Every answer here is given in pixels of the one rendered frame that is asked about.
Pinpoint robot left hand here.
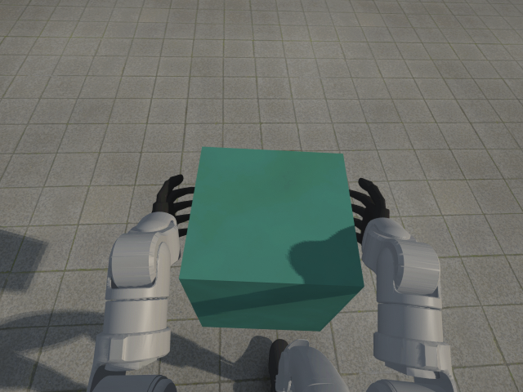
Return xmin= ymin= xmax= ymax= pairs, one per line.
xmin=151 ymin=175 xmax=194 ymax=237

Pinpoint robot right forearm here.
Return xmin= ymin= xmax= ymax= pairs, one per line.
xmin=361 ymin=217 xmax=457 ymax=392

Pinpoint robot right shin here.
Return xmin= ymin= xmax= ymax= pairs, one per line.
xmin=275 ymin=339 xmax=309 ymax=392

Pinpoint robot left forearm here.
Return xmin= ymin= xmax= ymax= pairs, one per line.
xmin=87 ymin=212 xmax=181 ymax=392

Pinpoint robot right foot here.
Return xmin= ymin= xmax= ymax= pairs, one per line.
xmin=269 ymin=339 xmax=288 ymax=392

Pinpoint robot left upper arm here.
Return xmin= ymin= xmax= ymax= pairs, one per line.
xmin=92 ymin=375 xmax=177 ymax=392

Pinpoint robot right hand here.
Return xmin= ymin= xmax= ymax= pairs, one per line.
xmin=349 ymin=178 xmax=390 ymax=246

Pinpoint carton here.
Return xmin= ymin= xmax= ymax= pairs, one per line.
xmin=179 ymin=147 xmax=364 ymax=332

